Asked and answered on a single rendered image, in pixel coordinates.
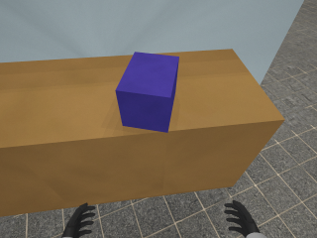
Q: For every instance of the pedestal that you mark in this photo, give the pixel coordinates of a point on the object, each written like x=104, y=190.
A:
x=63, y=144

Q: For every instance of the carton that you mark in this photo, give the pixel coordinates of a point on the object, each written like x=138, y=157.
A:
x=146, y=91

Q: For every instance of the robot left hand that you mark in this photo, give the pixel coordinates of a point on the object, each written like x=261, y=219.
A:
x=74, y=224

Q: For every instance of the robot right hand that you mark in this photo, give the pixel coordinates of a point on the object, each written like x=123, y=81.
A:
x=247, y=223

